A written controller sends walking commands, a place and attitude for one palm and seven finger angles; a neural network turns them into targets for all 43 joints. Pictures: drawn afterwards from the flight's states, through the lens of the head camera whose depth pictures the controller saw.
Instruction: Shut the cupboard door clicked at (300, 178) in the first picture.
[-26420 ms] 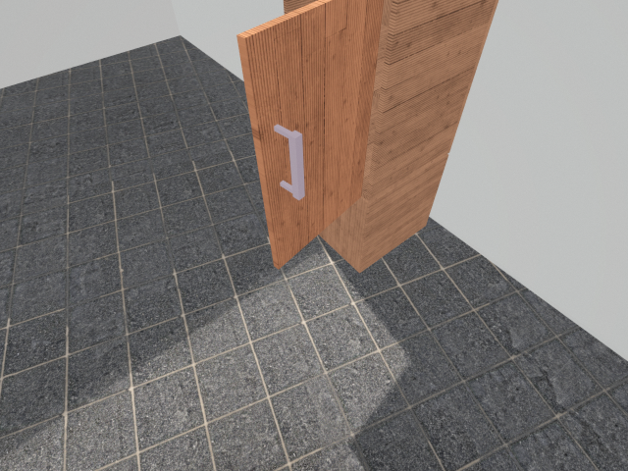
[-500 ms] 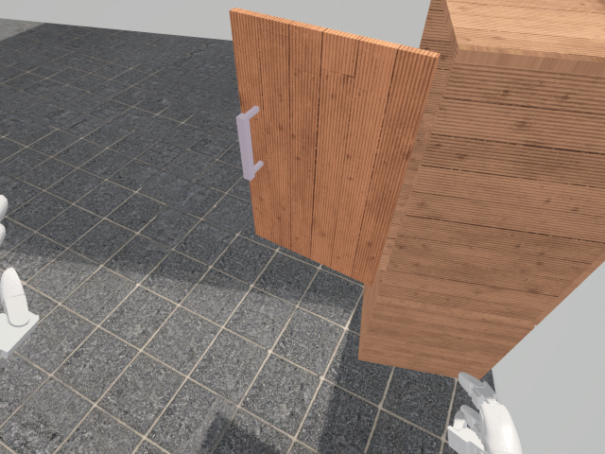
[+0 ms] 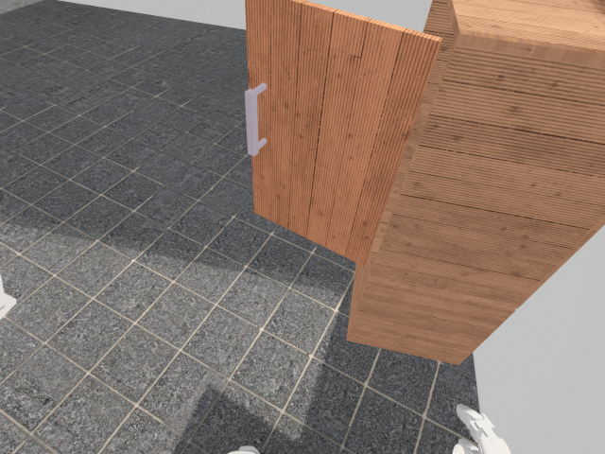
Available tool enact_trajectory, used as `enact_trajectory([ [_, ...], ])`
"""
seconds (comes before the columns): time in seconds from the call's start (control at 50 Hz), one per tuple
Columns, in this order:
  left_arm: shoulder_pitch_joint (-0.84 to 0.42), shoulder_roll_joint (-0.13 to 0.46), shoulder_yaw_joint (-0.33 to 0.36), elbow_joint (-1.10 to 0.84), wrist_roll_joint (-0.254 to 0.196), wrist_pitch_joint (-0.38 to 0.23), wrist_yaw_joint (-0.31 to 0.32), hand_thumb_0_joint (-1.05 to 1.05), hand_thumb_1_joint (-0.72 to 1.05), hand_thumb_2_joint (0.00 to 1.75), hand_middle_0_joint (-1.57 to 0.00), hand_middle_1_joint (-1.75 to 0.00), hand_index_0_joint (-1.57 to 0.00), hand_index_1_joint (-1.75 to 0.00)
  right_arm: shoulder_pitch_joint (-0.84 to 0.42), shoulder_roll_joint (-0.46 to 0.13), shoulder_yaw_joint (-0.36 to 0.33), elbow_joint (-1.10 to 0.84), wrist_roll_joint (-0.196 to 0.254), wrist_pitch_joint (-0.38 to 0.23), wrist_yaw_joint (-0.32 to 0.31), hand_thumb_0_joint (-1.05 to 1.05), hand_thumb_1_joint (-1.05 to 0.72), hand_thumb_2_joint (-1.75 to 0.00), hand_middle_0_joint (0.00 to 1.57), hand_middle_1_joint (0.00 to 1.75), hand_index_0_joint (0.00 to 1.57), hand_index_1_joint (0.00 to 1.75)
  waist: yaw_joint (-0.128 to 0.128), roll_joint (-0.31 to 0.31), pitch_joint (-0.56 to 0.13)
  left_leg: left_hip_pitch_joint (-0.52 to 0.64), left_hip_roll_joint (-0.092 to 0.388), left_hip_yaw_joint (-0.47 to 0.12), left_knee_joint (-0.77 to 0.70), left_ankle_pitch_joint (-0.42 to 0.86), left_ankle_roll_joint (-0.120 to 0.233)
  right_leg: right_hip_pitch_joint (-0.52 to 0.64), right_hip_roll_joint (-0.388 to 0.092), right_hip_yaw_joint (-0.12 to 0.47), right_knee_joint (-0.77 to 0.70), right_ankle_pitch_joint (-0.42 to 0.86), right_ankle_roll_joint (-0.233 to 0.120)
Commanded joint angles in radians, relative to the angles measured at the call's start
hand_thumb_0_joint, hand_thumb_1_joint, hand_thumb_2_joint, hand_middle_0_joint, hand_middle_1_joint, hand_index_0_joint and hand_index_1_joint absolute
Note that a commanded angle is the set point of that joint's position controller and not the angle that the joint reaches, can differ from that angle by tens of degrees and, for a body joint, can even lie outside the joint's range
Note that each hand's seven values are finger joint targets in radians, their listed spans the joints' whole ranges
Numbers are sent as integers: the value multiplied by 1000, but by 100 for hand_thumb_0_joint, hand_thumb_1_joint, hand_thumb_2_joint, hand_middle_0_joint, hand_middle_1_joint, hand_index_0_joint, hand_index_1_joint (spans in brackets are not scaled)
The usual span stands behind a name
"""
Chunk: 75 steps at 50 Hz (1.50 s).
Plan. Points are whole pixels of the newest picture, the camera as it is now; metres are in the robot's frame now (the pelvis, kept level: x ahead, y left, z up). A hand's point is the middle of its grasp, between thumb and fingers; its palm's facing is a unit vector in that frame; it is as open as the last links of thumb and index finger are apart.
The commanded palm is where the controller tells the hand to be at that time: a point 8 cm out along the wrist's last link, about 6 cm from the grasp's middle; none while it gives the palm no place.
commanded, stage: step back with the hand held close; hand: left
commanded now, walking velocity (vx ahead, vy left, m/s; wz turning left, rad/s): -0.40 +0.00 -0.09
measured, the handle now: (257, 120) +0.78 +0.12 +0.01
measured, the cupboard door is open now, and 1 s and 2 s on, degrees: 71 71 71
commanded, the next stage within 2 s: stop stepping back and stand still in 0.16 s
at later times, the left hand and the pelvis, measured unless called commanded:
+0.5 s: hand out of the picture +0.12 +0.26 +0.19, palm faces +0.46 -0.80 -0.38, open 7.4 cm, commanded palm +0.09 +0.28 +0.19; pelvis -0.08 -0.01 +0.00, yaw -6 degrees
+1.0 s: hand out of the picture +0.09 +0.27 +0.17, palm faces +0.40 -0.77 -0.49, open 7.4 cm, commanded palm +0.06 +0.28 +0.19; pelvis -0.12 +0.00 +0.02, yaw -8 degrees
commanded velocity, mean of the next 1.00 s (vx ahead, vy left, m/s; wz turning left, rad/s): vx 0.00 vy -0.02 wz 0.00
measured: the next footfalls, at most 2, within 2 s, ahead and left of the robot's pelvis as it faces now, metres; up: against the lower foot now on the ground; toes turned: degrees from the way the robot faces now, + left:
right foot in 0.10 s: -0.15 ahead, -0.12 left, +0.00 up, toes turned -6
left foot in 0.56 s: -0.01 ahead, +0.12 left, +0.00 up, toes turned +0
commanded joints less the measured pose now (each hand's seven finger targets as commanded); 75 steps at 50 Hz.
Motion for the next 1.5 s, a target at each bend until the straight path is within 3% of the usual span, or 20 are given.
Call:
enact_trajectory([
  [0.0,27,96,68,-178,-43,-53,12,0,90,90,-20,-30,-20,-30,-138,-144,-45,-124,-8,-92,1,0,-90,-90,20,30,20,30,39,163,-77,77,209,-228,-392,-382,19,115,-5,-22,-247,-104,-13],
  [0.12,-171,163,51,-262,-29,-84,14,0,90,90,-20,-30,-20,-30,-131,-138,-49,-62,-4,-110,-5,0,-90,-90,20,30,20,30,54,62,-324,646,137,-16,-66,589,-22,23,-93,40,-454,560,29],
  [0.18,-161,216,97,-309,-48,-69,6,0,90,90,-20,-30,-20,-30,-149,-125,-63,-114,31,-93,-15,0,-90,-90,20,30,20,30,27,-123,-424,710,74,51,-37,592,-15,50,-102,12,-310,905,124],
  [0.24,-2,211,149,-232,-66,-48,-19,0,90,90,-20,-30,-20,-30,-217,-115,-44,-168,26,-57,-5,0,-90,-90,20,30,20,30,46,47,-290,574,114,10,-104,426,-6,-12,-81,7,-315,471,82],
  [0.28,88,180,138,-152,-76,-23,-26,0,90,90,-20,-30,-20,-30,-213,-95,-28,-179,23,-33,-1,0,-90,-90,20,30,20,30,34,106,-115,392,70,32,-123,-136,-50,-74,-131,41,-475,23,0],
  [0.32,34,191,114,-103,-64,0,-10,0,90,90,-20,-30,-20,-30,-194,-107,-32,-157,14,-5,-10,0,-90,-90,20,30,20,30,20,-76,104,314,-51,27,291,-255,-123,-415,-371,348,-758,-460,-137],
  [0.36,-57,194,113,-43,-52,14,11,0,90,90,-20,-30,-20,-30,-194,-136,-38,-129,6,-3,-15,0,-90,-90,20,30,20,30,33,-148,252,85,-31,-88,613,-276,-105,-488,-460,434,-795,-418,-197],
  [0.42,-212,103,-27,110,-24,31,4,0,90,90,-20,-30,-20,-30,-152,-120,-1,-126,11,-16,-25,0,-90,-90,20,30,20,30,7,-158,291,32,44,-32,352,-191,-84,-234,-297,95,-636,-47,-119],
  [0.5,-375,65,-119,48,6,20,24,0,90,90,-20,-30,-20,-30,-131,-152,-33,-110,10,-68,-45,0,-90,-90,20,30,20,30,28,-97,187,246,0,47,0,-132,-47,-48,-267,83,-482,233,-103],
  [0.54,-283,104,-68,-180,-2,8,29,0,90,90,-20,-30,-20,-30,-97,-178,-51,-144,12,-99,-41,0,-90,-90,20,30,20,30,30,110,-23,455,60,-41,-150,165,-9,46,-168,29,-211,406,-39],
  [0.6,-117,185,32,-428,-17,-13,25,0,90,90,-20,-30,-20,-30,-50,-117,-37,-167,-1,-133,1,0,-90,-90,20,30,20,30,27,280,-259,739,209,-280,-172,761,26,-111,-41,-15,40,-99,-3],
  [0.84,83,105,87,15,-49,75,20,0,90,90,-20,-30,-20,-30,-108,-128,-16,-134,3,-27,1,0,-90,-90,20,30,20,30,13,69,-6,38,154,-28,-321,-520,-27,290,-71,-58,-396,30,-30],
  [0.9,-3,76,2,71,-38,115,20,0,90,90,-20,-30,-20,-30,-123,-117,-19,-136,9,0,11,0,-90,-90,20,30,20,30,34,-269,58,6,1,27,163,-352,-65,59,-386,437,-714,-309,-165],
  [1.02,-320,83,-78,-81,11,42,41,0,90,90,-20,-30,-20,-30,-154,-119,-6,-111,2,-49,-10,0,-90,-90,20,30,20,30,33,-143,16,48,3,38,242,-213,-65,148,-326,156,-565,234,-139],
  [1.12,-212,151,19,-254,5,14,68,0,90,90,-20,-30,-20,-30,-136,-112,-21,-131,-5,-76,-21,0,-90,-90,20,30,20,30,61,-4,-10,237,-28,81,-31,-124,-48,145,-304,142,-526,256,-126],
  [1.14,-176,-62,-392,664,94,178,-90,0,90,90,-20,-30,-20,-30,-120,-293,-60,106,-25,-95,95,0,-90,-90,20,30,20,30,-8,14,80,205,62,57,16,107,-35,48,-345,-43,-305,589,-100],
  [1.18,-51,-144,-404,660,50,275,-143,0,90,90,-20,-30,-20,-30,-33,-265,-49,28,2,-13,84,0,-90,-90,20,30,20,30,35,166,-50,296,167,-140,-54,428,32,24,-174,-27,-177,251,-24],
  [1.22,-128,-172,-439,720,56,274,-145,0,90,90,-20,-30,-20,-30,-100,-251,-38,25,-15,23,79,0,-90,-90,20,30,20,30,71,58,-52,176,211,-159,-76,296,58,79,-145,-26,-179,56,-28],
  [1.32,-278,-63,-442,986,57,254,-149,0,90,90,-20,-30,-20,-30,-64,-201,-24,66,-21,67,66,0,-90,-90,20,30,20,30,31,-305,-55,210,10,-6,63,-99,-62,132,-331,105,-384,571,-136],
  [1.48,-252,-161,-469,1329,41,272,-132,0,90,90,-20,-30,-20,-30,-46,-120,5,241,-23,89,60,0,-90,-90,20,30,20,30,45,134,30,258,68,-67,-169,-52,-38,132,-200,45,-478,110,-62],
])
